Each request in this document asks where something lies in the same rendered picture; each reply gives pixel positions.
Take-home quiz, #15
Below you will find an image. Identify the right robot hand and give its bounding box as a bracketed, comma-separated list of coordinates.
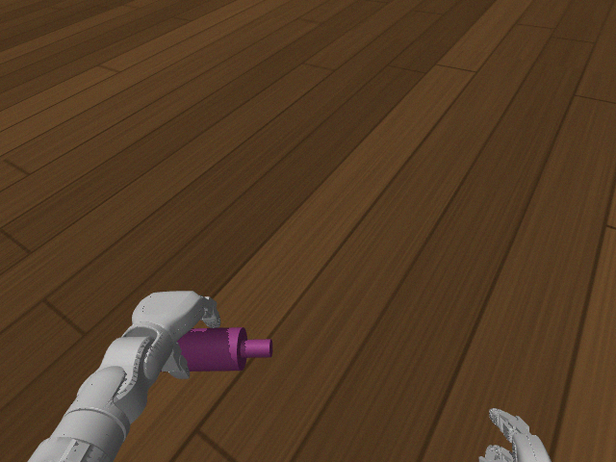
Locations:
[478, 408, 552, 462]

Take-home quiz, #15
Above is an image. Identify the left robot arm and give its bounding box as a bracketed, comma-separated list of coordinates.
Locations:
[28, 321, 173, 462]

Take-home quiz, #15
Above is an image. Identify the bottle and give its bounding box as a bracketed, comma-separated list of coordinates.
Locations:
[177, 327, 272, 372]

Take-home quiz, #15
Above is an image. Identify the left robot hand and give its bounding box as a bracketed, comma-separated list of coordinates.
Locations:
[132, 291, 220, 379]

